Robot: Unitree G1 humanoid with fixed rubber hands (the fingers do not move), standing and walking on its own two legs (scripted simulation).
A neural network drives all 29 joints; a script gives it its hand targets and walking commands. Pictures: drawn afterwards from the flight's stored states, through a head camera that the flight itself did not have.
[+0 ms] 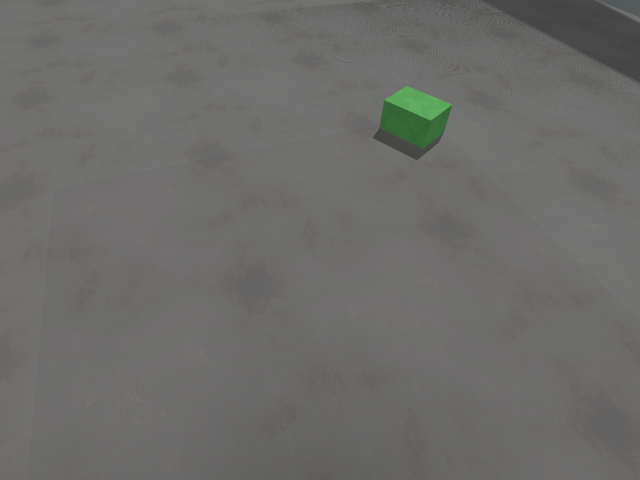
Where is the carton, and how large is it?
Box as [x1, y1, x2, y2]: [380, 86, 451, 148]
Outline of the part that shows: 406,86 384,100 380,128 423,148 443,132 451,104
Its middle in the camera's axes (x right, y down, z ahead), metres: +0.54 -0.70 +2.20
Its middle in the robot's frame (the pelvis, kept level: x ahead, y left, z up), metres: +2.05 -0.55 -0.69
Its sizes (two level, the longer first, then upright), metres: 0.299 0.231 0.177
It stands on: the floor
